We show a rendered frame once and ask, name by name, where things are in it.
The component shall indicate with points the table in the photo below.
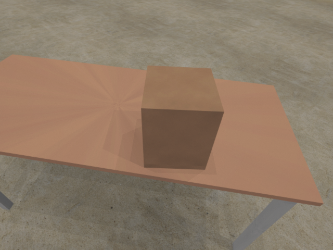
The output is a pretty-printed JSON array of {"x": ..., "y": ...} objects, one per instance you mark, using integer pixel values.
[{"x": 89, "y": 116}]

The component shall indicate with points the carton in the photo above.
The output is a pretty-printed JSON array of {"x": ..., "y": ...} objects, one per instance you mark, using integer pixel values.
[{"x": 181, "y": 114}]

